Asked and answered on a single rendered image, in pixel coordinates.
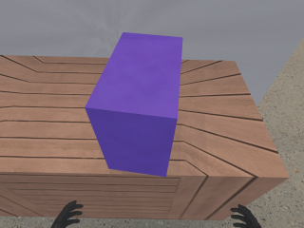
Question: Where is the carton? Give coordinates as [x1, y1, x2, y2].
[85, 32, 183, 177]

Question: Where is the pedestal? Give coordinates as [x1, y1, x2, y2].
[0, 55, 290, 220]

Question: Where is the left robot hand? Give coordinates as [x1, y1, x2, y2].
[50, 200, 84, 228]

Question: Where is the right robot hand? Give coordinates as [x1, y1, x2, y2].
[230, 204, 262, 228]

